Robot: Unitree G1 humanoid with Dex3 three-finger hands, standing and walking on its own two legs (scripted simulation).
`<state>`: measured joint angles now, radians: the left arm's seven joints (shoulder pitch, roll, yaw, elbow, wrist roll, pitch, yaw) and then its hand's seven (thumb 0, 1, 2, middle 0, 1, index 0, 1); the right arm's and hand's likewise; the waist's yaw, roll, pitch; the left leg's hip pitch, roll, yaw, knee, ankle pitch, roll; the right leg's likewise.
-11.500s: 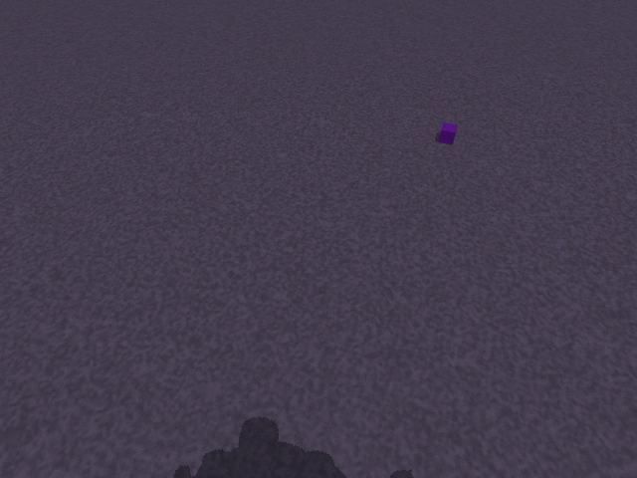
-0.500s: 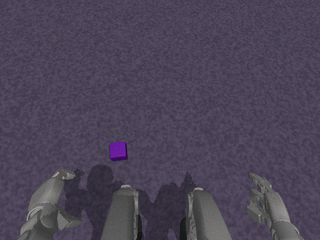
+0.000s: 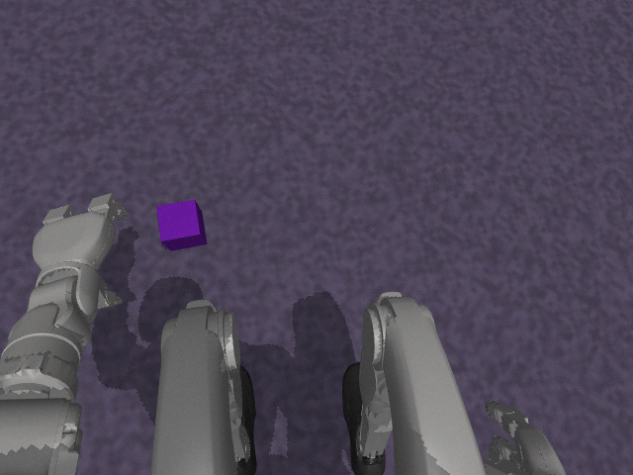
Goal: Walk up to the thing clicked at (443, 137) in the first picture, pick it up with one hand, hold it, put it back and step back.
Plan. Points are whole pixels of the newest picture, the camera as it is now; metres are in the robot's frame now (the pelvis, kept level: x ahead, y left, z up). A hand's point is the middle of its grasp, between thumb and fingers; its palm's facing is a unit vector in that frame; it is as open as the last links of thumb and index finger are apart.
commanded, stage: rise first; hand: left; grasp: from above
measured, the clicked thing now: (182, 225) +0.52 +0.24 -0.38
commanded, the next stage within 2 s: none
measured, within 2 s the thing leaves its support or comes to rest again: neither
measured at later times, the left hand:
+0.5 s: hand (125, 244) +0.43 +0.29 -0.22, palm faces -0.44 -0.07 -0.90, open 13.5 cm
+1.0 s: hand (138, 235) +0.46 +0.28 -0.25, palm faces -0.44 -0.09 -0.89, open 13.8 cm
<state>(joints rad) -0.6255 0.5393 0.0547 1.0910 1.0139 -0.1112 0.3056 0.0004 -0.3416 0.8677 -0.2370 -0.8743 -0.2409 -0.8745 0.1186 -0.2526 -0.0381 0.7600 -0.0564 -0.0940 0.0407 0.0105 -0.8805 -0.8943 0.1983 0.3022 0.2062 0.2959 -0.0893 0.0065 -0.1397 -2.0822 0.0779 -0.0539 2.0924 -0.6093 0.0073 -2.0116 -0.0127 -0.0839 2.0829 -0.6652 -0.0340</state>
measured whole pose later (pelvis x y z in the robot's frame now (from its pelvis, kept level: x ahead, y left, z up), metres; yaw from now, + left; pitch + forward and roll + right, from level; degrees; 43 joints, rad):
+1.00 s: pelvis +0.01 +0.01 -0.08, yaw -4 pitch +35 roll -6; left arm -0.88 0.66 0.11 1.38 1.18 -0.14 0.42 0.00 -0.46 0.93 -0.13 -0.99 -0.15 -0.97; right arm 0.13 -0.26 0.02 0.79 -0.14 -0.07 0.12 0.00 -0.90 -0.90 0.20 0.30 0.20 0.30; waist -0.18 -0.02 -0.06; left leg -2.31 0.09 -0.10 2.35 -0.66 0.02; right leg -2.22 0.01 -0.11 2.31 -0.70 -0.02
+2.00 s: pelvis +0.01 +0.01 -0.10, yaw -5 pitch +32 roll -8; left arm -0.95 0.75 0.13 1.46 1.20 -0.13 0.42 0.00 -0.48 0.95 -0.15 -0.94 -0.15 -0.94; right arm 0.14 -0.28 0.09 0.76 -0.16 -0.10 0.15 0.00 -0.90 -0.90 0.20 0.30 0.20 0.30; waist -0.23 -0.03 -0.02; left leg -2.36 0.09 -0.13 2.44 -0.66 0.03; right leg -2.26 0.01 -0.13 2.37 -0.69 -0.01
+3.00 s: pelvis +0.01 +0.01 -0.09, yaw -5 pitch +33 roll -7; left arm -0.94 0.73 0.09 1.44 1.19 -0.13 0.40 0.00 -0.39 0.87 -0.25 -0.83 -0.24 -0.84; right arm 0.15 -0.28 0.08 0.76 -0.15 -0.11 0.16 0.00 -0.90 -0.90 0.20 0.30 0.20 0.30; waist -0.22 -0.02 -0.04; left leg -2.35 0.08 -0.12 2.41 -0.65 0.02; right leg -2.25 0.01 -0.12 2.36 -0.69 -0.02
